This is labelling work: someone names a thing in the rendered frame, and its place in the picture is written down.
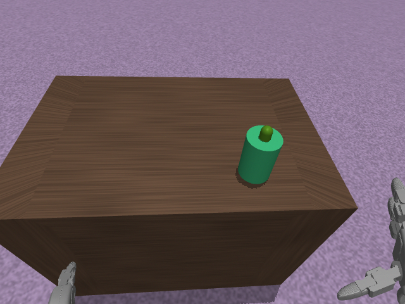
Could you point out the bottle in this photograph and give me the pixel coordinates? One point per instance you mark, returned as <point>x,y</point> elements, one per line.
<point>259,154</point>

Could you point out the right robot hand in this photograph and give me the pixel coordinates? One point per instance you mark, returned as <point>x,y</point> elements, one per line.
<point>378,280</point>

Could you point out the left robot hand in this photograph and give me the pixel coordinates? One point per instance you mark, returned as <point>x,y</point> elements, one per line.
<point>65,292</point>

